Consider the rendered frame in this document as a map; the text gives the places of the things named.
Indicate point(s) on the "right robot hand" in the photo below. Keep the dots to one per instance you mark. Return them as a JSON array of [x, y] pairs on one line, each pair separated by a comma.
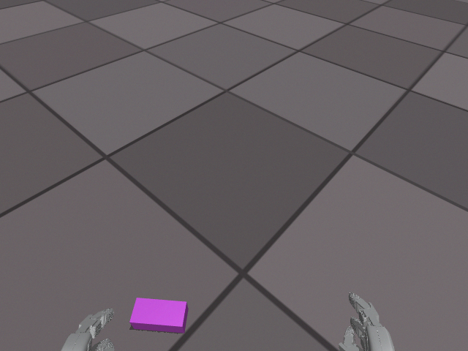
[[373, 336]]

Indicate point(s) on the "carton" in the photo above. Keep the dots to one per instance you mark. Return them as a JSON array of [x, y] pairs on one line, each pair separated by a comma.
[[159, 315]]

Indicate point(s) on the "left robot hand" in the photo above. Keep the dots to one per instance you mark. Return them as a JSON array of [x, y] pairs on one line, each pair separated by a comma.
[[88, 329]]

